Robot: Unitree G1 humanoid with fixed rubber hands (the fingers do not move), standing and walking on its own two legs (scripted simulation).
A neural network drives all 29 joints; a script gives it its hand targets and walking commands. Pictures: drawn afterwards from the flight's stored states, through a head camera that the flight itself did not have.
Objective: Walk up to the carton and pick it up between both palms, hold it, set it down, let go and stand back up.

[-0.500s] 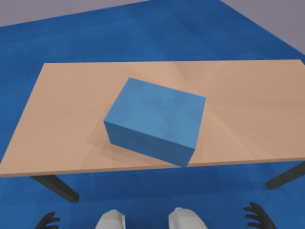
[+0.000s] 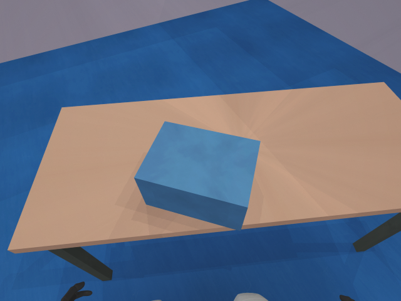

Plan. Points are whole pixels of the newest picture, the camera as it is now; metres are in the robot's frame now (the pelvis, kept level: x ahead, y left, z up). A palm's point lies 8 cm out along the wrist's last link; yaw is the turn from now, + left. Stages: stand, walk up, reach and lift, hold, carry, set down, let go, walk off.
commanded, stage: walk up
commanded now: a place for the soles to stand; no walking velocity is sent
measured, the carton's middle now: (201, 173) +0.42 +0.00 -0.09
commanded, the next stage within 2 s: reach and lift in 1.82 s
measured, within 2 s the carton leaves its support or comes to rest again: neither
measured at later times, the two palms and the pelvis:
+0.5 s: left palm out of the picture +0.13 +0.31 -0.11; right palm (345, 300) +0.12 -0.27 -0.10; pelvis +0.03 +0.02 +0.01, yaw +0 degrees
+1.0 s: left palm (57, 299) +0.15 +0.30 -0.10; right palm (340, 295) +0.13 -0.27 -0.10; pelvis +0.05 +0.02 +0.02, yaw +0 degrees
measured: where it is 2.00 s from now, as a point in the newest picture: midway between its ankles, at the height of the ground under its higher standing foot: outside the picture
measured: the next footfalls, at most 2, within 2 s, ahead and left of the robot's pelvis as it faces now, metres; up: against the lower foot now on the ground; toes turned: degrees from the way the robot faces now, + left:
none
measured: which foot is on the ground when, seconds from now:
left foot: down 0.00-1.00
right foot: down 0.00-1.00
